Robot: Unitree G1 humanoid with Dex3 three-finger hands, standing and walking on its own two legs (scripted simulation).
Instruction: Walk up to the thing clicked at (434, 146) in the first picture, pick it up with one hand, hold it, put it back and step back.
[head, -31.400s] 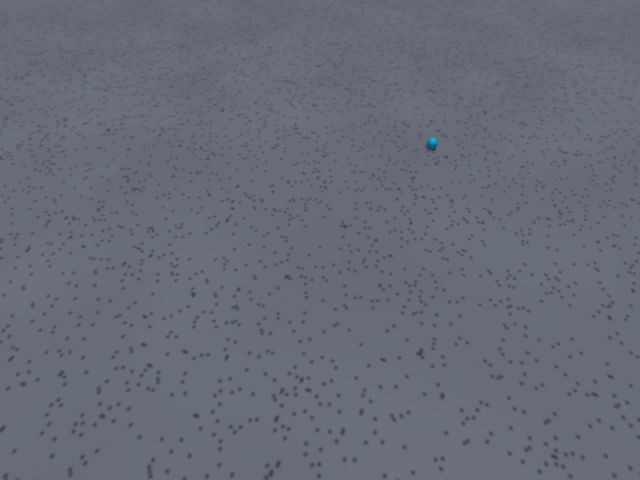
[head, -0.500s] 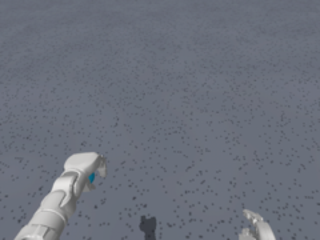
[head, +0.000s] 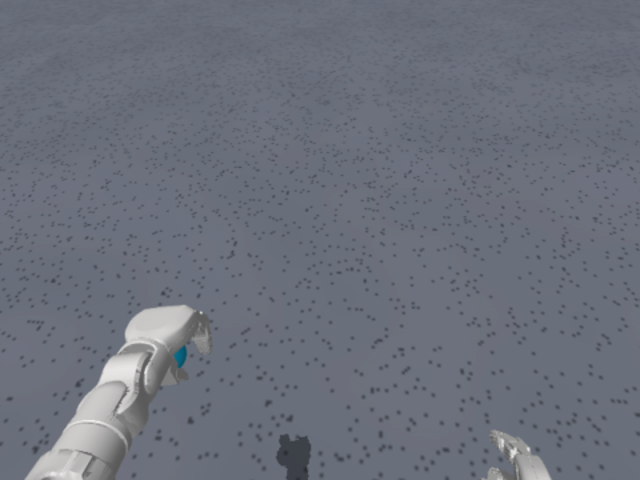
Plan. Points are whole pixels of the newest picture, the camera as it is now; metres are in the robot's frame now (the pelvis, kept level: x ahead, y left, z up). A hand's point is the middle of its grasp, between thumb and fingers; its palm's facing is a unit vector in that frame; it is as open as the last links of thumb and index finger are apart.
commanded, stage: crouch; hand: left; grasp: from above
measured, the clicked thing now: (166, 354) +0.31 +0.24 -0.06
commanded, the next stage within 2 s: lower in 1.96 s
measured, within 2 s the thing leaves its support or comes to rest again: neither
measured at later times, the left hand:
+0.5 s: hand (193, 389) +0.30 +0.23 -0.17, palm faces -0.44 +0.02 -0.90, open 6.8 cm
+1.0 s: hand (221, 417) +0.34 +0.24 -0.43, palm faces -0.48 -0.02 -0.88, open 6.7 cm
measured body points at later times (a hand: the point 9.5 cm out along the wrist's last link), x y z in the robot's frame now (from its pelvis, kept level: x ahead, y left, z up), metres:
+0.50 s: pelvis -0.04 +0.00 -0.07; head +0.05 +0.02 +0.37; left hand +0.32 +0.23 -0.12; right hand +0.08 -0.28 -0.18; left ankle +0.01 +0.11 -0.74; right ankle +0.00 -0.12 -0.74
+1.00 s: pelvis -0.08 +0.00 -0.28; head +0.12 +0.02 +0.13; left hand +0.36 +0.24 -0.38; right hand -0.02 -0.27 -0.41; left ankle +0.01 +0.11 -0.74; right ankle +0.00 -0.12 -0.74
